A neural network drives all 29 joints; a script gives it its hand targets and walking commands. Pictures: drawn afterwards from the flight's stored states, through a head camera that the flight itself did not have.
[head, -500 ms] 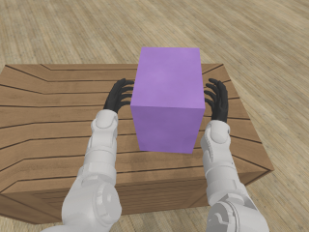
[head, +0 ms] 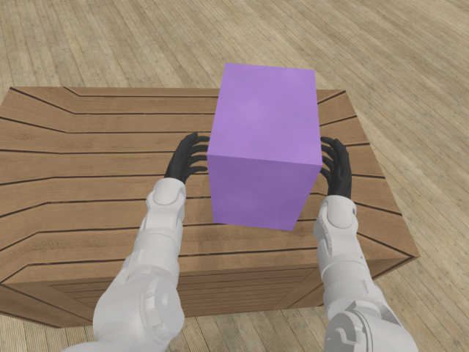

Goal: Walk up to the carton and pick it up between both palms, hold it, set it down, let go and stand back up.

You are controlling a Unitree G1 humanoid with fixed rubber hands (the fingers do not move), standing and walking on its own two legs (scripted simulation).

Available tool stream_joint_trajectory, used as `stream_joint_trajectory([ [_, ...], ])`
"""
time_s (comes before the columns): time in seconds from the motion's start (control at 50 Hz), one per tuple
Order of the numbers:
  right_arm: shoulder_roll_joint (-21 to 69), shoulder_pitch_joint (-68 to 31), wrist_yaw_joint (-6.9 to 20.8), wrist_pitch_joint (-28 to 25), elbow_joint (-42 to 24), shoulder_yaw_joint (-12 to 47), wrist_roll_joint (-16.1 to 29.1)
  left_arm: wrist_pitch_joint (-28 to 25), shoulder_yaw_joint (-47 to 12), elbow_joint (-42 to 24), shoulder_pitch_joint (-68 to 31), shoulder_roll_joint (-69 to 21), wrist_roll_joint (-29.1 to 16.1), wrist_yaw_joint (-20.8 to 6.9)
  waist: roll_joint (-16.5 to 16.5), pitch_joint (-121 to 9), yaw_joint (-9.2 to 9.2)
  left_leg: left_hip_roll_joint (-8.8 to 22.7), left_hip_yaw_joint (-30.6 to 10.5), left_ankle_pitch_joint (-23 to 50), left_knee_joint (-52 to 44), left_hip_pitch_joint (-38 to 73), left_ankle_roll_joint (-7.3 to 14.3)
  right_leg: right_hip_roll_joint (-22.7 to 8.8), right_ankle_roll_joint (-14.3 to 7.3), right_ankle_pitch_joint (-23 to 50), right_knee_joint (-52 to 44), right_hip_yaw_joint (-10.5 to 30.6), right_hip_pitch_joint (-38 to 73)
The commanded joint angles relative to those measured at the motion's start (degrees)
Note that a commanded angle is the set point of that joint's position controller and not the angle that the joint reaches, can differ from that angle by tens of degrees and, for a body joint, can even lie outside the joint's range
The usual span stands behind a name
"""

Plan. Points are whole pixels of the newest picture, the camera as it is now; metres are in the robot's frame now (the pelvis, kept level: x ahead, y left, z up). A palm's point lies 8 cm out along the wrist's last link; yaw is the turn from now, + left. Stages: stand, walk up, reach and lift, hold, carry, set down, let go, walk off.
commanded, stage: set down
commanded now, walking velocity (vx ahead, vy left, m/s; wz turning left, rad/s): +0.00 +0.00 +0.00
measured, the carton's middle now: (260, 151) +0.51 -0.05 -0.02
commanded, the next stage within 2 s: none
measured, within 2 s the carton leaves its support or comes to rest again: rests again in 0.30 s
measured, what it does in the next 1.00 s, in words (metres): shifts its weight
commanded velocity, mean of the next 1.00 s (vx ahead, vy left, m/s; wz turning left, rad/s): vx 0.00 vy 0.00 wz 0.00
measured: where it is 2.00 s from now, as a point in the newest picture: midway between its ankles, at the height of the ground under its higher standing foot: outside the picture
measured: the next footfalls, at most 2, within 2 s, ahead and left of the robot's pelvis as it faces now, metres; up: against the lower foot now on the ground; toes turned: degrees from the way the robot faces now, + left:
none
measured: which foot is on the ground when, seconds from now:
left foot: down 0.00-1.00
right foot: down 0.00-1.00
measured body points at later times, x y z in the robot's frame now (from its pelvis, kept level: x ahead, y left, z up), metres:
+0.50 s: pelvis -0.03 +0.03 -0.01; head +0.04 +0.06 +0.44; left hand +0.41 +0.18 +0.02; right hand +0.36 -0.11 +0.01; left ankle -0.06 +0.08 -0.75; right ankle -0.04 -0.09 -0.75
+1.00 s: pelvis -0.07 +0.03 -0.01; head -0.04 +0.05 +0.43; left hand +0.35 +0.19 +0.04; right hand +0.28 -0.13 -0.02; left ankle -0.06 +0.08 -0.75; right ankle -0.04 -0.09 -0.75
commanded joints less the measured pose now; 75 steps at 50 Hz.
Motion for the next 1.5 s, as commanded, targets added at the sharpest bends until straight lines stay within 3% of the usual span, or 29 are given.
stream_joint_trajectory([
  [0.0, 5.5, -11.7, 0.6, -4.3, 15.3, 13.2, 2.1, -7.1, -6.2, -1.1, -19.0, 13.9, -4.3, 5.2, 6.5, -30.4, 4.68, 3.4, -1.8, 32.7, 6.1, -14.9, -2.5, -2.8, 4.3, 38.0, 10.8, 7.5, 10.6],
  [0.04, 2.9, -14.3, -0.3, -7.5, 15.4, 14.0, 4.0, -9.0, -7.5, 2.2, -19.9, 16.5, -6.8, 6.7, 6.4, -36.4, 4.6, 3.3, -1.6, 33.8, 7.4, -19.2, -2.9, -3.1, 4.2, 42.9, 12.3, 8.0, 10.5],
  [0.1, 1.4, -19.1, -1.4, -11.0, 13.9, 12.4, 3.9, -11.6, -12.4, 4.5, -24.7, 16.1, -10.7, 7.9, 7.4, -46.5, 2.04, 2.9, -1.9, 30.5, 6.9, -28.6, -3.1, -4.4, 3.9, 49.9, 14.6, 8.0, 13.3],
  [0.16, 0.4, -20.6, -2.2, -13.4, 14.8, 11.8, 4.5, -14.2, -15.5, 8.9, -27.1, 16.1, -14.3, 8.2, 9.0, -54.4, 0.94, 3.1, -2.5, 31.5, 8.7, -32.2, -3.8, -5.1, 3.3, 51.8, 16.4, 8.1, 12.9],
  [0.24, -3.2, -22.8, -2.7, -13.5, 17.4, 10.5, 5.6, -16.0, -17.3, 12.7, -29.7, 18.4, -17.5, 7.9, 10.0, -56.4, 1.09, 4.0, -3.6, 38.7, 14.7, -22.0, -6.2, -2.0, 2.8, 41.2, 15.4, 7.0, 4.9],
  [0.32, -7.4, -20.5, -2.9, -14.4, 23.1, 8.9, 8.0, -14.7, -20.6, 11.8, -28.3, 17.9, -18.5, 8.6, 15.5, -51.5, 0.11, 5.6, -5.3, 51.4, 18.0, -7.3, -9.7, 1.3, 1.3, 26.0, 11.7, 4.1, -9.1],
  [0.34, -7.9, -19.8, -2.9, -15.0, 23.6, 9.2, 9.0, -14.1, -20.4, 12.6, -26.5, 17.7, -18.4, 8.8, 15.5, -50.6, 1.04, 5.8, -5.1, 52.9, 18.6, -6.3, -10.0, 1.7, 0.8, 25.6, 10.7, 4.1, -10.5],
  [0.36, -8.6, -19.6, -2.9, -15.2, 25.8, 9.0, 9.4, -13.7, -21.2, 13.1, -26.1, 17.4, -18.6, 8.9, 16.0, -49.0, 0.17, 6.1, -5.5, 54.0, 18.9, -5.0, -10.8, 1.8, 0.5, 24.4, 10.5, 3.6, -12.0],
  [0.4, -9.2, -19.3, -2.5, -15.5, 27.2, 10.1, 10.7, -13.1, -20.7, 14.4, -24.7, 17.5, -18.7, 8.8, 15.5, -46.6, 1.36, 6.1, -5.2, 53.6, 18.6, -4.5, -11.0, 1.8, 0.1, 23.0, 9.7, 3.6, -12.1],
  [0.48, -11.6, -19.6, -2.4, -15.1, 27.9, 11.0, 12.6, -11.8, -21.7, 15.2, -22.4, 18.0, -20.2, 8.3, 13.1, -39.8, 0.09, 6.6, -6.4, 44.4, 16.0, -3.3, -11.3, 1.3, 0.8, 18.3, 9.5, 3.2, -10.8],
  [0.5, -11.3, -18.4, -2.3, -14.5, 27.9, 12.2, 13.4, -11.7, -20.6, 16.1, -20.7, 18.2, -20.5, 8.1, 11.4, -37.0, 1.06, 6.2, -5.8, 40.5, 15.2, -5.1, -10.5, 1.1, 0.8, 17.7, 9.2, 3.2, -8.9],
  [0.54, -11.8, -20.6, -2.1, -12.8, 26.3, 11.9, 13.5, -12.2, -22.4, 17.3, -22.5, 18.9, -22.5, 8.0, 9.4, -34.9, -0.23, 5.6, -5.9, 29.4, 13.3, -8.7, -9.4, 0.5, 1.0, 14.9, 9.0, 3.2, -7.0],
  [0.58, -11.2, -19.3, -2.2, -12.5, 24.0, 13.2, 14.6, -12.5, -22.8, 17.1, -20.9, 19.2, -23.6, 7.7, 7.5, -35.7, 0.59, 5.6, -5.6, 23.8, 12.6, -10.4, -8.4, 0.2, 1.0, 14.7, 9.3, 3.6, -5.1],
  [0.64, -10.8, -20.1, -2.5, -11.8, 20.6, 12.4, 14.8, -14.4, -26.2, 13.3, -24.2, 19.7, -25.7, 7.8, 8.8, -39.4, -1.11, 5.3, -6.6, 15.7, 11.6, -13.0, -8.1, -0.2, 0.6, 13.0, 10.5, 3.4, -5.9],
  [0.68, -10.3, -18.1, -2.5, -12.5, 16.6, 12.7, 14.7, -15.6, -26.4, 12.4, -22.7, 20.6, -26.3, 8.2, 9.1, -43.7, 0.18, 5.3, -6.7, 13.5, 11.5, -12.6, -8.0, -0.2, 0.4, 12.7, 11.1, 3.4, -6.2],
  [0.7, -10.0, -18.8, -2.4, -12.7, 14.9, 12.2, 14.6, -16.6, -27.7, 10.8, -23.6, 20.6, -27.1, 8.5, 9.8, -46.5, -0.36, 5.7, -7.5, 11.7, 11.2, -13.2, -7.9, -0.2, 0.5, 11.8, 11.8, 3.4, -6.8],
  [0.78, -9.0, -17.1, -2.7, -13.4, 9.4, 14.2, 14.4, -18.4, -26.8, 11.8, -21.1, 22.7, -27.9, 8.9, 7.7, -48.3, 2.21, 4.5, -5.9, 6.2, 11.0, -19.4, -6.7, -1.0, 0.9, 10.3, 13.4, 4.5, -4.1],
  [0.8, -9.5, -17.9, -2.7, -13.3, 8.5, 14.6, 14.6, -18.4, -27.1, 12.7, -21.3, 23.0, -28.7, 8.9, 7.1, -45.5, 2.13, 4.4, -5.7, 4.8, 10.9, -21.3, -6.5, -1.1, 1.0, 9.2, 13.9, 4.8, -3.8],
  [0.86, -9.2, -16.7, -3.1, -13.1, 9.6, 17.4, 15.8, -16.9, -27.4, 17.8, -17.9, 23.3, -29.0, 7.8, 5.6, -38.2, 2.73, 4.0, -5.1, 1.9, 10.6, -24.1, -5.9, -1.4, 1.1, 8.3, 14.1, 5.4, -0.5],
  [0.96, -9.1, -14.6, -4.5, -12.5, 15.1, 21.1, 19.3, -13.3, -26.5, 24.6, -14.0, 23.7, -30.6, 5.2, 3.9, -27.1, 2.25, 3.0, -3.7, 2.4, 11.4, -24.7, -5.1, -1.9, 1.6, 5.2, 12.7, 5.9, 1.9],
  [1.04, -7.0, -9.0, -5.7, -15.3, 14.5, 23.5, 20.9, -14.8, -26.3, 15.3, -11.8, 22.9, -29.5, 4.1, 5.7, -34.5, 2.3, 2.9, -4.1, 9.9, 12.5, -19.2, -5.8, -1.3, 1.6, 12.2, 12.4, 5.6, 3.4],
  [1.08, -6.6, -6.1, -5.8, -17.5, 12.6, 24.1, 21.6, -16.2, -24.8, 10.0, -9.8, 22.7, -27.9, 4.5, 8.1, -39.9, 3.45, 3.0, -4.4, 17.8, 13.4, -15.0, -6.8, -0.8, 1.3, 17.3, 12.4, 4.9, 3.5],
  [1.14, -7.1, -4.2, -6.1, -20.5, 9.8, 24.3, 21.7, -18.3, -25.4, 1.1, -8.8, 22.1, -27.4, 4.9, 11.7, -47.0, 2.96, 3.1, -4.9, 29.0, 15.5, -7.9, -8.5, 0.5, 0.5, 22.5, 11.9, 4.0, 0.5],
  [1.16, -6.7, -1.7, -6.2, -21.7, 8.4, 25.7, 22.2, -18.6, -25.4, -0.5, -5.7, 22.1, -26.9, 4.8, 12.2, -47.9, 3.59, 3.4, -5.4, 33.2, 16.4, -6.0, -8.9, 0.6, 0.4, 24.8, 11.8, 4.1, 0.3],
  [1.22, -7.0, 0.3, -6.1, -23.0, 8.1, 25.2, 22.2, -18.3, -27.4, -5.4, -2.3, 21.0, -27.4, 4.5, 15.5, -45.6, 1.71, 4.0, -6.7, 38.9, 16.7, -3.1, -10.0, 1.3, -0.2, 23.9, 10.3, 3.7, -3.0],
  [1.28, -7.8, 3.7, -6.4, -23.2, 6.3, 26.6, 23.2, -15.8, -28.8, -7.2, 2.5, 21.0, -28.6, 3.3, 14.9, -41.3, 0.75, 4.0, -6.9, 36.5, 16.4, -2.1, -10.1, 1.6, -0.6, 21.1, 8.7, 3.6, -2.9],
  [1.34, -7.8, 6.1, -7.1, -22.5, 4.6, 27.4, 23.1, -12.6, -28.6, -6.3, 6.3, 20.1, -29.1, 2.1, 12.2, -35.4, 0.66, 3.8, -6.5, 30.5, 15.3, -2.2, -9.7, 1.8, -0.7, 16.7, 7.4, 3.3, -2.0],
  [1.48, -5.4, 11.1, -7.6, -19.0, -4.7, 31.7, 24.6, -8.4, -26.9, -12.6, 10.6, 22.9, -29.6, 1.4, 7.6, -27.5, 5.19, 4.5, -6.0, 12.2, 10.2, -4.6, -7.1, 0.6, -0.1, 6.0, 7.1, 4.4, 2.2],
])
